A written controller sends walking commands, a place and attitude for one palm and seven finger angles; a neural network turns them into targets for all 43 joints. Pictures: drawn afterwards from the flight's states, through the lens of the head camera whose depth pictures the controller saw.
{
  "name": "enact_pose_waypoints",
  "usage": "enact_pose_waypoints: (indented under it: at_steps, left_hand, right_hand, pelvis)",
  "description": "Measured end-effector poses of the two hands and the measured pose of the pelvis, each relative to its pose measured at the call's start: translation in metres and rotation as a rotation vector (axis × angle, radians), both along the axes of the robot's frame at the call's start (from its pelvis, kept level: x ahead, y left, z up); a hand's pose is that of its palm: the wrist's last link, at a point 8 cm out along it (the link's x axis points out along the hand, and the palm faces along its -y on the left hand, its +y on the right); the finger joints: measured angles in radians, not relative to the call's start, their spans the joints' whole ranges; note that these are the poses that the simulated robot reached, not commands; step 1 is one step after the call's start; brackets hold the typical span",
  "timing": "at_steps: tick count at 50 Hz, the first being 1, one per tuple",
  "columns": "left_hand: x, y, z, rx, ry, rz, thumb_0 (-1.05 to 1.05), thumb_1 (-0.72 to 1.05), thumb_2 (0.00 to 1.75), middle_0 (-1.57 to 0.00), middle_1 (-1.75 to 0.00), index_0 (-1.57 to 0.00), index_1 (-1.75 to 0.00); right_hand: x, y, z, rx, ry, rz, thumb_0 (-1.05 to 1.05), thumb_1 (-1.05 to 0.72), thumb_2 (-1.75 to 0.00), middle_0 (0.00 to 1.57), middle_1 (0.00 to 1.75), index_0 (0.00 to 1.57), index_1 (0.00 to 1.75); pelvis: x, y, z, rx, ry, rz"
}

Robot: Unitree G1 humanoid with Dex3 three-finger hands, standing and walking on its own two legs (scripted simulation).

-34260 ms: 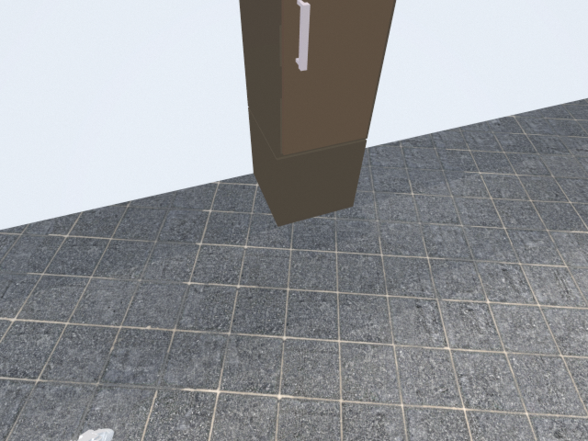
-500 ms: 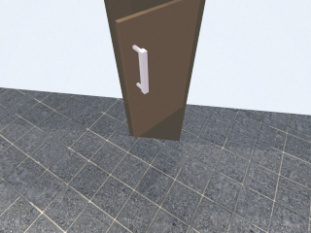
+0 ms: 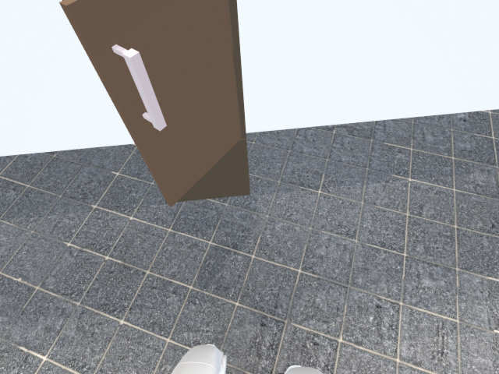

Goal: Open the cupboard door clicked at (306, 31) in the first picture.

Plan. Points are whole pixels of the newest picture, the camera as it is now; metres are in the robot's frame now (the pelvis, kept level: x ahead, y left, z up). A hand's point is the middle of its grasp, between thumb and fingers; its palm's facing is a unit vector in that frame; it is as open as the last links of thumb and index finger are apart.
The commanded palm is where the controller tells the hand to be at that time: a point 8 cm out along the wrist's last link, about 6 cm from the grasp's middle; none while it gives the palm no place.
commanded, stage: walk to a spot facing it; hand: left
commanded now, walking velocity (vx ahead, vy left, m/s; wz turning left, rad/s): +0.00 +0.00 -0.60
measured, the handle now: (140, 90) +0.58 +0.25 +0.08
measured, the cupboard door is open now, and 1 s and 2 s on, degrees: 47 47 47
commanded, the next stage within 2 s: none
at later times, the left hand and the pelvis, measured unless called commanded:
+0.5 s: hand (158, 337) +0.18 +0.20 -0.16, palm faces -0.26 -0.92 -0.30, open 7.3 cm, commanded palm none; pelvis +0.01 +0.00 -0.01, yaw -18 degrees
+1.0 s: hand (228, 312) +0.23 +0.07 -0.16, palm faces -0.60 -0.76 -0.26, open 7.3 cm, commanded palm none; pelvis +0.01 -0.03 -0.01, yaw -37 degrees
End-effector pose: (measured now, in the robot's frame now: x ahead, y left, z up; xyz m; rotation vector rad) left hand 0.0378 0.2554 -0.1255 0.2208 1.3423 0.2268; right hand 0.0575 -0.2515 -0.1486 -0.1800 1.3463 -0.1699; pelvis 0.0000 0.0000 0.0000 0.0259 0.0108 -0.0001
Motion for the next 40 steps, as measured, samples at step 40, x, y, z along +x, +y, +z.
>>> enact_pose_waypoints:
  at_steps: [40]
  left_hand:
    - [0.197, -0.084, -0.010, -0.099, -0.117, -0.595, 0.01, 0.91, 0.90, -0.20, -0.30, -0.20, -0.30]
  right_hand:
    - [-0.138, -0.009, 0.032, -0.124, -0.034, -0.472, 0.01, -0.91, -0.90, 0.20, 0.30, 0.20, 0.30]
  pelvis:
    - [0.015, -0.006, -0.001, -0.031, 0.033, -0.514]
